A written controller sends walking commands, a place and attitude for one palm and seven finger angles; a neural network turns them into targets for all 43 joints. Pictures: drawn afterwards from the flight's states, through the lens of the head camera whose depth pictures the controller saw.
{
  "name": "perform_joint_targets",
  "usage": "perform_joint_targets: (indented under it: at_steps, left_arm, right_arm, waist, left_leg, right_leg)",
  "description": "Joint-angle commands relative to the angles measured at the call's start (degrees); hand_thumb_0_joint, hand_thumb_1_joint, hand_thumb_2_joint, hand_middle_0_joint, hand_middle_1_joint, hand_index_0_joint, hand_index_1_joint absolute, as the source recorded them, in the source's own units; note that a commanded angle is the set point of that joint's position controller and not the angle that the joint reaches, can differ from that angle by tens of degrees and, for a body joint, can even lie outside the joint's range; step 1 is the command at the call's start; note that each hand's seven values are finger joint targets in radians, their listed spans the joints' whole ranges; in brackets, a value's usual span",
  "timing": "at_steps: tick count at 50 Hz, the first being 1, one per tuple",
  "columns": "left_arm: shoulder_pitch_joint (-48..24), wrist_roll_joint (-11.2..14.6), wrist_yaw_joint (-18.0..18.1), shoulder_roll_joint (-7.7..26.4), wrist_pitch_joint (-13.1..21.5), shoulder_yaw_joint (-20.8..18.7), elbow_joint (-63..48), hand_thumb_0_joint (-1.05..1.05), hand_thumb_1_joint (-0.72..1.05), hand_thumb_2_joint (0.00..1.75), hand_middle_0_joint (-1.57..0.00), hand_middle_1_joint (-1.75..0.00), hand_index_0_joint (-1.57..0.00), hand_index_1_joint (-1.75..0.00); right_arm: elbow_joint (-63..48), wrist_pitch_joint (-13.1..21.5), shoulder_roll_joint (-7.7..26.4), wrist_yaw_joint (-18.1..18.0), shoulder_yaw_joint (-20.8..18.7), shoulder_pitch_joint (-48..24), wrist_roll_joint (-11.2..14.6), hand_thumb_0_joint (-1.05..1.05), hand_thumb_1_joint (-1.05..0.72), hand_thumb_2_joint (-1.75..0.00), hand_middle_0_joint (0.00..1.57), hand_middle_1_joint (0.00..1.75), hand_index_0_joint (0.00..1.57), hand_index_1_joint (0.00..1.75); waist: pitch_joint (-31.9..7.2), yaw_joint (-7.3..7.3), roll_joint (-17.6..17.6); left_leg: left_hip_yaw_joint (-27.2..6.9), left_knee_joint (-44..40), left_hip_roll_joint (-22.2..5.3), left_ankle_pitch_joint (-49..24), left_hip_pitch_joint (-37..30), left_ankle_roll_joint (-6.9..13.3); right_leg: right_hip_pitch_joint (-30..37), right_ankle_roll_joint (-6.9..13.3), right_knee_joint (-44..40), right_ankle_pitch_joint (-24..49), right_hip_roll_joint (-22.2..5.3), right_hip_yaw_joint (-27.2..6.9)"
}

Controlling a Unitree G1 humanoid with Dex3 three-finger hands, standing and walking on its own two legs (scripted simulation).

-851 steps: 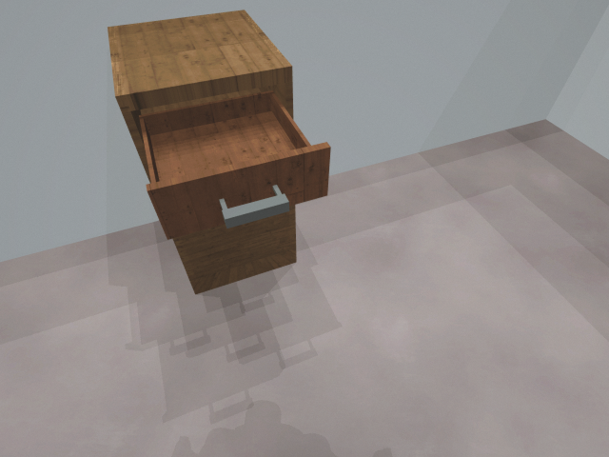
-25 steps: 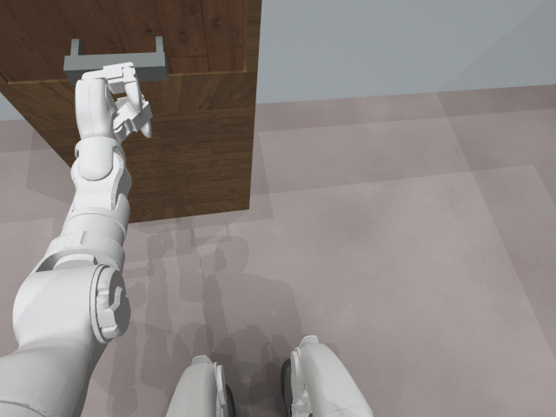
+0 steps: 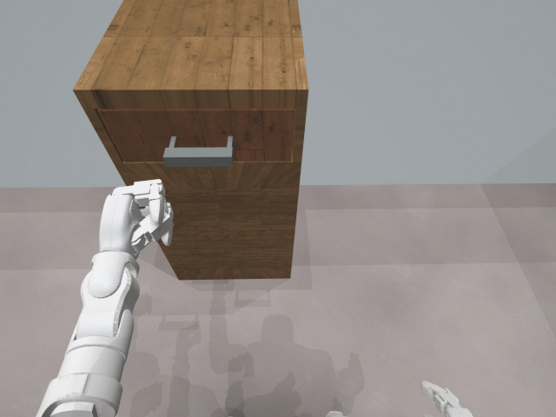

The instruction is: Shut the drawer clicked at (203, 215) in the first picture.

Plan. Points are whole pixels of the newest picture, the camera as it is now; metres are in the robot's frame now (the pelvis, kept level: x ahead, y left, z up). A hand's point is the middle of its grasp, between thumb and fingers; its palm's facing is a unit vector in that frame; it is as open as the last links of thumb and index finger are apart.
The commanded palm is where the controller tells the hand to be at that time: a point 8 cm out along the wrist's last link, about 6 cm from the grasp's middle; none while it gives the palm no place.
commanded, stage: draw the hand back to the body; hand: left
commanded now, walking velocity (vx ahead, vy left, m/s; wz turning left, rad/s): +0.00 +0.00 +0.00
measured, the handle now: (200, 148) +0.61 +0.17 -0.02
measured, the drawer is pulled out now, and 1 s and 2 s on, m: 0.00 0.00 0.00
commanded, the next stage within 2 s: step back with the hand held close in 0.90 s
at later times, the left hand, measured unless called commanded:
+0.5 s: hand (63, 289) +0.23 +0.22 +0.16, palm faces +0.29 -0.91 -0.30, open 3.2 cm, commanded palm +0.19 +0.26 +0.18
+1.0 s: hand out of the picture +0.17 +0.24 +0.20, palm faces +0.42 -0.83 -0.38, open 3.2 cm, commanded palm +0.12 +0.28 +0.22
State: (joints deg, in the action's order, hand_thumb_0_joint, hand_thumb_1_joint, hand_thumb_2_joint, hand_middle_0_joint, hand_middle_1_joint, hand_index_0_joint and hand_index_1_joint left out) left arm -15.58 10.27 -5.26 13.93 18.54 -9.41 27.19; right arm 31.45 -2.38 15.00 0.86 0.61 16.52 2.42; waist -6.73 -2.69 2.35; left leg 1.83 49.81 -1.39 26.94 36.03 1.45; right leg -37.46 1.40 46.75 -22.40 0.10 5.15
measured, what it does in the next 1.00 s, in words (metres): stands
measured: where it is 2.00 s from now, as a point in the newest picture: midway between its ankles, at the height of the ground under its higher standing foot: outside the picture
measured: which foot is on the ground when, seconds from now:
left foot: down 0.00-1.00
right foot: down 0.00-1.00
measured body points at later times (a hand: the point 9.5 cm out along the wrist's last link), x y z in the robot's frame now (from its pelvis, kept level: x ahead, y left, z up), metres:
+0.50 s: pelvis +0.00 +0.00 +0.04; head -0.02 -0.02 +0.49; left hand +0.21 +0.26 +0.18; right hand +0.20 -0.21 -0.03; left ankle -0.03 +0.10 -0.70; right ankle +0.00 -0.11 -0.70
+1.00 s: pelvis -0.01 +0.00 +0.04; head -0.03 -0.02 +0.49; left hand +0.14 +0.28 +0.22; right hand +0.18 -0.22 -0.04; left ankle -0.03 +0.10 -0.70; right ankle +0.00 -0.11 -0.70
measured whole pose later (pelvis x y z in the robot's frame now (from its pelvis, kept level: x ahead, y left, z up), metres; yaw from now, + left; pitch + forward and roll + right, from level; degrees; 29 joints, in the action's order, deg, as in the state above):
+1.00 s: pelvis -0.01 +0.00 +0.04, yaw +0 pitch -6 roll -1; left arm 29.6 3.4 6.4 18.2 5.8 -15.3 -25.2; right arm 35.7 7.5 13.4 -4.2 1.4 12.8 0.2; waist 1.4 4.0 4.4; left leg 2.3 25.4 -0.1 16.3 3.5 1.5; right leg -5.3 1.1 23.4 -12.6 0.2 4.6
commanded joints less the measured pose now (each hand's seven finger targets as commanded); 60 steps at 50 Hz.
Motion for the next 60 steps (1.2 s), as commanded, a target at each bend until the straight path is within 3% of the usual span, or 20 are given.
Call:
perform_joint_targets:
  at_steps: [1, 2, 3, 4, 6, 8, 12, 19, 20, 26, 29, 36, 39, 41, 46, 51, 52, 53, 56, 60]
  left_arm:
    - [-9.7, 2.4, -2.3, 8.5, 1.4, -3.0, -18.8, 0.00, 0.90, 0.90, -1.40, -1.60, -1.40, -1.60]
    - [-6.5, -3.8, 2.4, 13.4, -1.4, -0.4, -23.3, 0.00, 0.90, 0.90, -1.40, -1.60, -1.40, -1.60]
    - [-5.7, -4.2, 4.9, 10.8, -3.3, 0.9, -26.9, 0.00, 0.90, 0.90, -1.40, -1.60, -1.40, -1.60]
    - [-4.8, -4.7, 6.4, 10.0, -4.9, 2.4, -29.1, 0.00, 0.90, 0.90, -1.40, -1.60, -1.40, -1.60]
    - [-0.7, -5.5, 8.8, 11.3, -7.6, 0.7, -28.5, 0.00, 0.90, 0.90, -1.40, -1.60, -1.40, -1.60]
    - [1.1, -6.0, 10.2, 12.4, -9.1, -0.8, -31.4, 0.00, 0.90, 0.90, -1.40, -1.60, -1.40, -1.60]
    - [6.1, -6.6, 11.0, 11.3, -11.0, -0.5, -38.0, 0.00, 0.90, 0.90, -1.40, -1.60, -1.40, -1.60]
    - [18.3, -6.6, 10.8, 10.9, -12.4, -1.9, -46.2, 0.00, 0.90, 0.90, -1.40, -1.60, -1.40, -1.60]
    - [19.4, -6.5, 10.7, 10.8, -12.3, -2.1, -48.6, 0.00, 0.90, 0.90, -1.40, -1.60, -1.40, -1.60]
    - [27.6, -6.4, 11.2, 13.2, -11.7, -7.1, -57.0, 0.00, 0.90, 0.90, -1.40, -1.60, -1.40, -1.60]
    - [32.7, -6.3, 11.3, 14.3, -11.3, -9.5, -60.4, 0.00, 0.90, 0.90, -1.40, -1.60, -1.40, -1.60]
    - [41.8, -6.1, 11.8, 16.0, -9.6, -14.4, -68.0, 0.00, 0.90, 0.90, -1.40, -1.60, -1.40, -1.60]
    - [41.9, -6.4, 11.5, 12.1, -10.1, -11.1, -62.4, 0.00, 0.90, 0.90, -1.40, -1.60, -1.40, -1.60]
    - [40.0, -6.4, 11.8, 13.0, -9.5, -11.6, -62.7, 0.00, 0.90, 0.90, -1.40, -1.60, -1.40, -1.60]
    - [39.4, -6.9, 12.4, 14.5, -8.4, -12.8, -65.6, 0.00, 0.90, 0.90, -1.40, -1.60, -1.40, -1.60]
    - [39.9, -6.9, 12.5, 14.3, -8.4, -13.1, -65.9, 0.00, 0.90, 0.90, -1.40, -1.60, -1.40, -1.60]
    - [33.5, -7.0, 13.0, 21.7, -5.4, -21.4, -69.7, 0.00, 0.90, 0.90, -1.40, -1.60, -1.40, -1.60]
    - [39.7, -7.3, 12.6, 17.3, -5.1, -18.8, -63.1, 0.00, 0.90, 0.90, -1.40, -1.60, -1.40, -1.60]
    - [45.0, -7.7, 12.0, 13.5, -4.0, -15.2, -62.7, 0.00, 0.90, 0.90, -1.40, -1.60, -1.40, -1.60]
    - [50.0, -7.6, 12.5, 14.9, -3.3, -17.0, -64.5, 0.00, 0.90, 0.90, -1.40, -1.60, -1.40, -1.60]
  right_arm:
    - [-7.7, 4.0, 6.9, -1.2, -2.2, -0.5, 0.6, 0.00, -0.90, -0.90, 0.20, 0.30, 0.20, 0.30]
    - [-8.8, 2.4, 6.1, -2.3, -2.7, -4.8, 0.7, 0.00, -0.90, -0.90, 0.20, 0.30, 0.20, 0.30]
    - [-10.0, 2.3, 5.3, -3.0, -2.3, -5.8, 0.6, 0.00, -0.90, -0.90, 0.20, 0.30, 0.20, 0.30]
    - [-10.2, 2.3, 5.5, -3.5, -1.9, -6.9, 0.7, 0.00, -0.90, -0.90, 0.20, 0.30, 0.20, 0.30]
    - [-9.5, 1.9, 5.5, -4.6, -1.2, -8.2, 0.5, 0.00, -0.90, -0.90, 0.20, 0.30, 0.20, 0.30]
    - [-9.4, 2.1, 5.2, -5.4, -0.8, -9.6, 0.2, 0.00, -0.90, -0.90, 0.20, 0.30, 0.20, 0.30]
    - [-8.6, 3.7, 4.4, -6.0, 0.1, -11.1, -0.4, 0.00, -0.90, -0.90, 0.20, 0.30, 0.20, 0.30]
    - [-7.2, 6.1, 4.5, -5.4, 0.4, -12.4, -1.6, 0.00, -0.90, -0.90, 0.20, 0.30, 0.20, 0.30]
    - [-7.4, 6.4, 4.3, -5.2, 0.3, -12.5, -1.6, 0.00, -0.90, -0.90, 0.20, 0.30, 0.20, 0.30]
    - [-7.0, 8.0, 3.8, -4.9, 0.0, -12.9, -2.2, 0.00, -0.90, -0.90, 0.20, 0.30, 0.20, 0.30]
    - [-6.9, 9.1, 3.9, -4.8, -0.3, -13.0, -2.5, 0.00, -0.90, -0.90, 0.20, 0.30, 0.20, 0.30]
    - [-6.8, 11.6, 3.7, -4.6, -1.0, -12.4, -2.1, 0.00, -0.90, -0.90, 0.20, 0.30, 0.20, 0.30]
    - [-5.7, 11.9, 3.9, -4.8, -1.3, -12.1, -2.0, 0.00, -0.90, -0.90, 0.20, 0.30, 0.20, 0.30]
    - [-5.6, 12.0, 4.1, -5.3, -1.5, -11.9, -2.0, 0.00, -0.90, -0.90, 0.20, 0.30, 0.20, 0.30]
    - [-5.5, 13.3, 3.8, -5.6, -1.3, -11.9, -2.2, 0.00, -0.90, -0.90, 0.20, 0.30, 0.20, 0.30]
    - [-5.3, 14.2, 3.5, -5.4, -1.1, -12.1, -2.3, 0.00, -0.90, -0.90, 0.20, 0.30, 0.20, 0.30]
    - [-6.9, 12.6, 5.3, -5.2, -1.5, -11.2, -2.4, 0.00, -0.90, -0.90, 0.20, 0.30, 0.20, 0.30]
    - [-5.3, 11.6, 4.0, -5.2, -1.7, -10.7, -2.6, 0.00, -0.90, -0.90, 0.20, 0.30, 0.20, 0.30]
    - [-5.8, 9.8, 4.7, -4.6, -2.3, -10.7, -3.1, 0.00, -0.90, -0.90, 0.20, 0.30, 0.20, 0.30]
    - [-6.9, 8.3, 4.7, -4.7, -3.2, -11.2, -2.9, 0.00, -0.90, -0.90, 0.20, 0.30, 0.20, 0.30]
  waist:
    - [-16.6, 0.27, -0.4]
    - [-17.8, 2.41, -0.8]
    - [-14.4, 1.30, -0.7]
    - [-12.7, 1.49, 0.2]
    - [-7.7, 1.82, -3.1]
    - [-6.3, 2.40, -3.9]
    - [-4.9, 3.51, 0.2]
    - [1.7, 4.32, -0.9]
    - [0.8, 4.41, 0.3]
    - [1.9, 5.29, 1.4]
    - [3.3, 5.78, -0.1]
    - [4.0, 6.49, 2.6]
    - [10.0, 5.42, -2.1]
    - [9.1, 5.41, -2.6]
    - [5.3, 6.26, 1.4]
    - [6.9, 6.36, 2.0]
    - [12.3, 3.71, 0.1]
    - [12.0, 3.50, -3.6]
    - [8.4, 3.09, -0.5]
    - [0.8, 3.39, -0.4]
  left_leg:
    - [-1.4, -8.9, 1.1, -24.1, -9.2, 0.1]
    - [-0.7, -12.4, 1.1, -22.7, -13.0, 0.2]
    - [-0.6, -14.1, 1.0, -20.9, -14.0, 0.3]
    - [-1.3, -15.6, 0.9, -20.3, -15.3, 0.3]
    - [-1.3, -18.2, 0.6, -18.5, -16.2, 0.4]
    - [-1.2, -20.4, 0.5, -18.4, -18.7, 0.7]
    - [-1.3, -24.1, 0.6, -22.4, -25.2, 0.6]
    - [-1.4, -28.3, 0.5, -24.8, -28.8, 0.4]
    - [-1.5, -28.8, 0.4, -25.0, -29.7, 0.3]
    - [-1.5, -29.6, 0.6, -25.5, -30.7, 0.3]
    - [-1.7, -29.6, 0.5, -25.4, -30.4, 0.3]
    - [-1.9, -29.1, 0.1, -24.0, -29.7, 0.0]
    - [-1.9, -29.4, -0.1, -20.6, -28.5, 0.4]
    - [-1.7, -29.4, 0.0, -18.3, -28.7, 0.9]
    - [-2.2, -29.5, 0.3, -18.0, -29.3, 0.6]
    - [-2.5, -29.7, 0.2, -19.5, -28.4, 0.2]
    - [-3.0, -28.8, -0.5, -14.5, -23.0, 1.5]
    - [-3.4, -27.8, -0.3, -14.1, -24.1, 1.5]
    - [-3.2, -28.4, -0.8, -17.6, -24.7, 1.2]
    - [-3.5, -29.2, -1.7, -26.2, -23.8, 1.2]
  right_leg:
    - [18.4, -0.1, -5.8, 24.9, 0.9, -2.7]
    - [22.6, 0.3, -8.8, 21.7, -0.6, -5.2]
    - [22.5, 0.1, -10.8, 20.3, -0.8, -4.8]
    - [22.7, 0.4, -12.1, 19.2, -0.7, -4.7]
    - [23.9, 0.1, -14.8, 17.4, -0.7, -4.4]
    - [26.0, 0.1, -17.1, 17.1, -0.9, -4.5]
    - [29.5, 0.4, -20.3, 19.6, -0.8, -4.1]
    - [32.5, 0.4, -25.4, 20.7, -0.2, -3.5]
    - [33.3, 0.4, -25.5, 20.7, -0.4, -3.7]
    - [34.9, 0.3, -26.9, 21.0, -0.3, -3.7]
    - [34.7, 0.2, -27.7, 20.5, 0.0, -3.6]
    - [34.3, 0.2, -27.3, 18.9, -0.3, -3.9]
    - [30.1, 0.0, -29.0, 14.8, -0.1, -3.8]
    - [30.0, -0.2, -29.1, 12.1, -0.5, -4.0]
    - [32.2, 0.2, -28.2, 11.8, -0.8, -4.3]
    - [32.7, 0.4, -27.8, 13.7, -0.6, -4.2]
    - [27.0, 0.3, -31.6, 13.7, -3.4, -11.6]
    - [25.5, 0.4, -33.1, 11.7, -4.6, -11.8]
    - [26.7, 0.2, -31.5, 14.9, -4.7, -10.0]
    - [32.7, -0.6, -25.5, 26.2, -4.0, -6.7]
